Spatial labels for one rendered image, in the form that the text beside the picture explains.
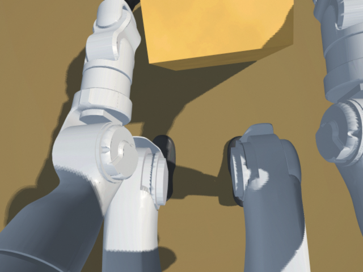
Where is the right robot upper arm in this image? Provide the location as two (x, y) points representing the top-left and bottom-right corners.
(315, 99), (363, 236)

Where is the left robot forearm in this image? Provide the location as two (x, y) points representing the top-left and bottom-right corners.
(52, 0), (141, 161)

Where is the left robot shin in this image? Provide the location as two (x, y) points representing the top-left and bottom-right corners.
(132, 136), (164, 158)

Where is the left robot thigh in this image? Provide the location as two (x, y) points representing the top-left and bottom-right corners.
(102, 147), (168, 272)

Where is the right robot forearm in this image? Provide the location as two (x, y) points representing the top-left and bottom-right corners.
(313, 0), (363, 104)

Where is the carton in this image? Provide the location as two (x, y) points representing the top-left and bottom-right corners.
(140, 0), (294, 71)

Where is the robot left hand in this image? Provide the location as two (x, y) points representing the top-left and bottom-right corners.
(124, 0), (140, 11)

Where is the left robot upper arm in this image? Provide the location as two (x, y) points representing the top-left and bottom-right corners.
(0, 122), (139, 272)

